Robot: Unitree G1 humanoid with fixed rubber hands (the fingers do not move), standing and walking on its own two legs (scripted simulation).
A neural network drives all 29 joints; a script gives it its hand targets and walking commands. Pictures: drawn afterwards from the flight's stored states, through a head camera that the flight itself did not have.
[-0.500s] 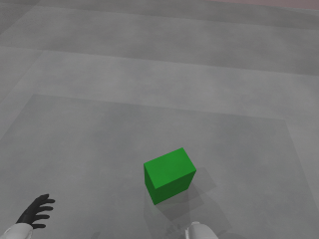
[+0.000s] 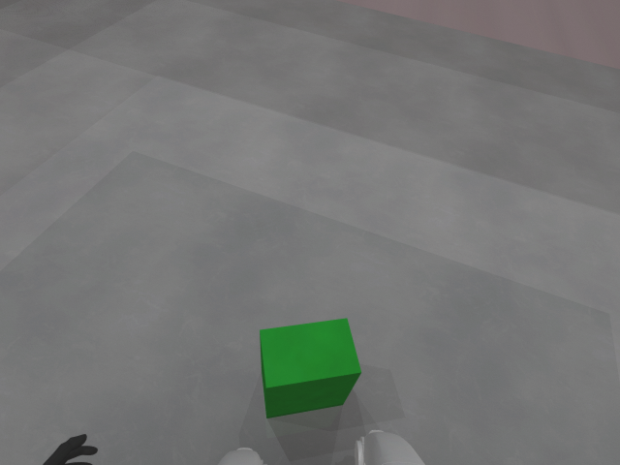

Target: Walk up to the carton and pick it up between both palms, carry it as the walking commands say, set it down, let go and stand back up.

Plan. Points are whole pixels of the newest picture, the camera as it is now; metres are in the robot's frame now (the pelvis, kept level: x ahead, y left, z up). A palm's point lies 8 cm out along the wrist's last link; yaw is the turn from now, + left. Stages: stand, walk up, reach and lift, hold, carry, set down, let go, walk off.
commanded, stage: walk up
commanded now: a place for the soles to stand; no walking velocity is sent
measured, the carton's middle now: (304, 370) +0.43 +0.00 -0.59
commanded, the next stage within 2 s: reach and lift in 1.92 s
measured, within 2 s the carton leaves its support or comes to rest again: neither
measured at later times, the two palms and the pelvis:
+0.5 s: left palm out of the picture +0.06 +0.25 -0.06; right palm (610, 411) +0.22 -0.41 -0.08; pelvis +0.04 -0.11 +0.00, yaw +11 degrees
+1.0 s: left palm out of the picture +0.05 +0.25 -0.08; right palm (581, 397) +0.23 -0.36 -0.06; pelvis +0.03 -0.09 +0.02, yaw +14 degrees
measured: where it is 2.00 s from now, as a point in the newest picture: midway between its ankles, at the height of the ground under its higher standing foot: outside the picture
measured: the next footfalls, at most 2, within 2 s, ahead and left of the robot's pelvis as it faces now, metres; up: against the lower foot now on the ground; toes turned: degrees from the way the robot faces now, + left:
right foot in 0.14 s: +0.11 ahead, -0.22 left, +0.00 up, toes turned +10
left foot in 0.36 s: +0.06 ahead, +0.05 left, +0.00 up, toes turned +11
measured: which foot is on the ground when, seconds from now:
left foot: down 0.00-0.14, up 0.16-0.34, down 0.36-1.00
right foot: up 0.00-0.12, down 0.14-1.00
